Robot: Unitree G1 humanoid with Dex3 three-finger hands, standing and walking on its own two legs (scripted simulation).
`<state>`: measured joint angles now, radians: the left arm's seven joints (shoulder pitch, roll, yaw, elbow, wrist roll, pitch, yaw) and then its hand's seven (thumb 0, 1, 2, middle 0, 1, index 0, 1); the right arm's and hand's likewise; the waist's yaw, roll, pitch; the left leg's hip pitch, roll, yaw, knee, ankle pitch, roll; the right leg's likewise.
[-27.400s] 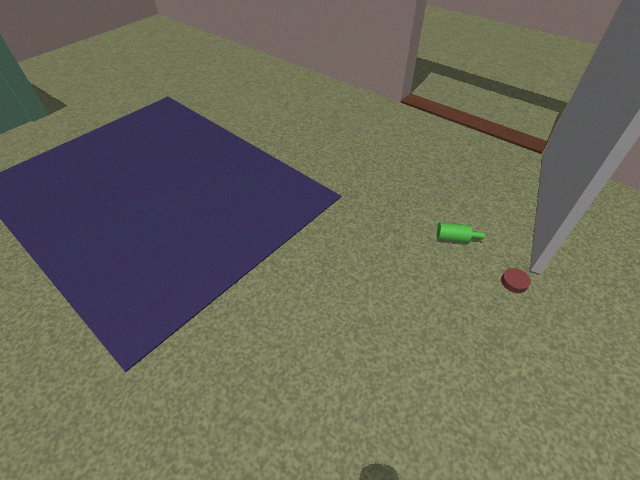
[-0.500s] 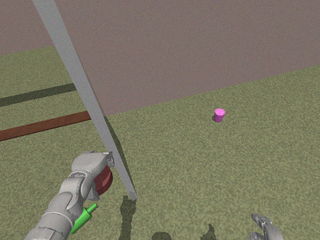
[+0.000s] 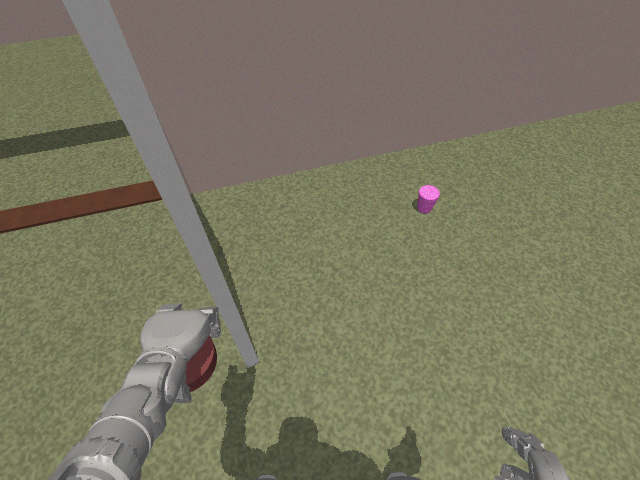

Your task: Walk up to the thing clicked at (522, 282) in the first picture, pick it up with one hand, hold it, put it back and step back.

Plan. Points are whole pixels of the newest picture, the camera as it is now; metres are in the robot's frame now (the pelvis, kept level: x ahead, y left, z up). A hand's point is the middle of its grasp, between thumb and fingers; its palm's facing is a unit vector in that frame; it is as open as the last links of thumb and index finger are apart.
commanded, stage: crouch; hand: left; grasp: from above
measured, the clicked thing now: (182, 358) +0.31 +0.23 -0.12
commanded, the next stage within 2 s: lower in 1.56 s
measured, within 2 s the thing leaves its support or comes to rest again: neither
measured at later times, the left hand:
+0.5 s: hand (212, 378) +0.34 +0.25 -0.34, palm faces -0.45 +0.02 -0.90, open 11.3 cm
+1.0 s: hand (224, 390) +0.36 +0.26 -0.50, palm faces -0.44 -0.01 -0.90, open 11.2 cm
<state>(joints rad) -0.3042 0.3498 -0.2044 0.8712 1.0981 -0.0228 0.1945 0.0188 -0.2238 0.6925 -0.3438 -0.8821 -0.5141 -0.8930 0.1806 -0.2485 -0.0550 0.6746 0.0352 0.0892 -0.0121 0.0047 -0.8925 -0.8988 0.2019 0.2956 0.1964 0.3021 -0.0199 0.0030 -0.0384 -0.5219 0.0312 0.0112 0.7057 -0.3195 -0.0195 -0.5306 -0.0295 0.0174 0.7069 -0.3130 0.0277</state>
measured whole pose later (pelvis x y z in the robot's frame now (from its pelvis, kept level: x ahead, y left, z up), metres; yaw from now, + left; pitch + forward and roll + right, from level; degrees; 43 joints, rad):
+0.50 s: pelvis -0.06 +0.02 -0.21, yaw -1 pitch +32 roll -3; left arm -0.65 0.43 -0.06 1.19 1.16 -0.05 0.38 0.01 -0.23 0.69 -0.37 -0.86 -0.54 -0.88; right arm 0.21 -0.23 -0.07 0.76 -0.05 -0.01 0.00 0.00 -0.90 -0.90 0.20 0.30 0.20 0.30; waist -0.13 0.05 -0.20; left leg -1.66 0.03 -0.03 1.70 -0.61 0.01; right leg -1.63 -0.02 0.02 1.65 -0.58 0.06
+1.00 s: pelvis -0.07 +0.01 -0.33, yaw -2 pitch +37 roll -5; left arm -0.78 0.56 0.06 1.30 1.23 -0.14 0.44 0.01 -0.26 0.70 -0.40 -0.82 -0.57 -0.85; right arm 0.12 -0.26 -0.04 0.75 -0.12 -0.08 0.10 0.00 -0.90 -0.90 0.20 0.30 0.20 0.30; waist -0.17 0.02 -0.14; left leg -2.08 0.01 -0.10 2.13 -0.68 -0.03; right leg -2.04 -0.01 -0.01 2.07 -0.67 0.05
